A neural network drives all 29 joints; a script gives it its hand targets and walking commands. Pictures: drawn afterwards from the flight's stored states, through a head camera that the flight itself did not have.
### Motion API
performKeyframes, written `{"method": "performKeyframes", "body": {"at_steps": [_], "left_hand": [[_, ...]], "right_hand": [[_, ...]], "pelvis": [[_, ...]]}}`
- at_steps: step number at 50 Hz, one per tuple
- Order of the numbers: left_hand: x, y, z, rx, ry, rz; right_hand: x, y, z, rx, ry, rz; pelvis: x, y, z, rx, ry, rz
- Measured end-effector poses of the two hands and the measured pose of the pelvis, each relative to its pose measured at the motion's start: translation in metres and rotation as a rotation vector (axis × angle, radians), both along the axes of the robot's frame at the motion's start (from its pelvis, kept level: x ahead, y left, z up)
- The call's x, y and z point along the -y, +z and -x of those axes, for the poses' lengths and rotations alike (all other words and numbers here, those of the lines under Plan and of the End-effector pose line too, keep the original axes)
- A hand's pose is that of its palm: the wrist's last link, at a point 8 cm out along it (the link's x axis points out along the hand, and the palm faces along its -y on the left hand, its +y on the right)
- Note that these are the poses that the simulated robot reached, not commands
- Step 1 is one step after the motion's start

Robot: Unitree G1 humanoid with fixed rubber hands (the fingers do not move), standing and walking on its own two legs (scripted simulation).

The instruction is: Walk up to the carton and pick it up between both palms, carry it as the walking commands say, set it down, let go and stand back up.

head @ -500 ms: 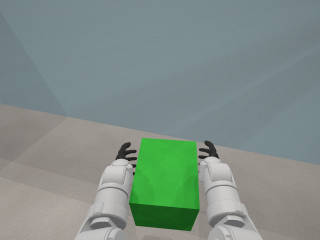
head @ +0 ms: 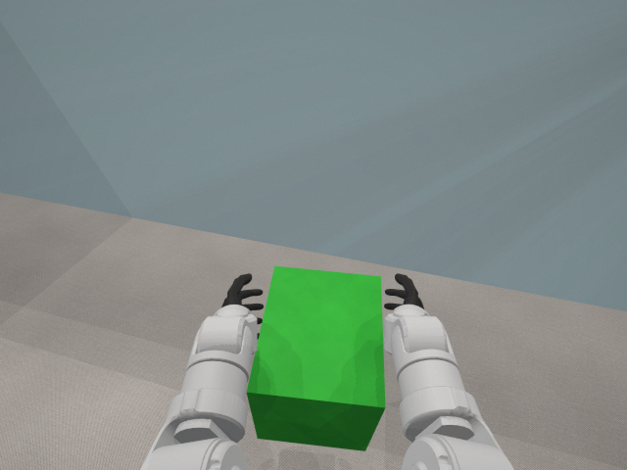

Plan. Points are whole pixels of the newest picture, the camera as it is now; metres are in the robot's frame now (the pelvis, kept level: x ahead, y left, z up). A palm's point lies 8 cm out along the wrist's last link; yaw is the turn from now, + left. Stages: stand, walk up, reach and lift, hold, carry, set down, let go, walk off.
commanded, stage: reach and lift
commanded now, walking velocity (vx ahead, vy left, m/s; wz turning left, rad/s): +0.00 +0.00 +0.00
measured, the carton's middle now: (319, 357) +0.34 +0.00 -0.02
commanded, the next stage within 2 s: hold in 0.62 s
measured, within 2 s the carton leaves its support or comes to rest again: neither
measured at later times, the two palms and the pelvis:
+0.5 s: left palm (234, 331) +0.31 +0.11 +0.07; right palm (412, 331) +0.31 -0.13 +0.07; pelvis +0.00 +0.00 +0.00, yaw +0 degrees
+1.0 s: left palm (233, 340) +0.29 +0.11 +0.07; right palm (418, 335) +0.29 -0.13 +0.08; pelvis -0.02 -0.01 +0.00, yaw +0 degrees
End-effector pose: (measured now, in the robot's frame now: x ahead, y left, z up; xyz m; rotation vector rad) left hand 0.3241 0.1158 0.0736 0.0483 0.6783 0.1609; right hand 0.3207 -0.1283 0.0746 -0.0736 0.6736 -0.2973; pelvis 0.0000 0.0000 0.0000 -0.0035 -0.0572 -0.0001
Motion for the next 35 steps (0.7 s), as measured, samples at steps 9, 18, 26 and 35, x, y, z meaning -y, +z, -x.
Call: {"method": "performKeyframes", "body": {"at_steps": [9,18,26,35], "left_hand": [[-0.002,-0.003,0.005,-0.009,0.009,0.021],[-0.001,0.002,0.005,0.009,0.009,0.016],[0.001,-0.005,0.012,-0.006,0.006,0.003],[0.002,0.0,0.018,0.017,0.007,0.003]], "right_hand": [[-0.002,-0.001,0.005,-0.004,0.003,-0.006],[0.0,0.004,0.003,0.01,0.005,-0.006],[0.002,-0.007,0.012,-0.01,-0.004,-0.031],[0.002,-0.002,0.016,0.009,0.0,-0.026]], "pelvis": [[0.0,0.0,0.003,0.004,0.0,-0.001],[0.002,0.0,0.004,0.006,0.0,-0.003],[0.005,0.0,0.004,0.008,0.0,-0.006],[0.005,0.0,0.008,0.021,0.0,-0.007]]}}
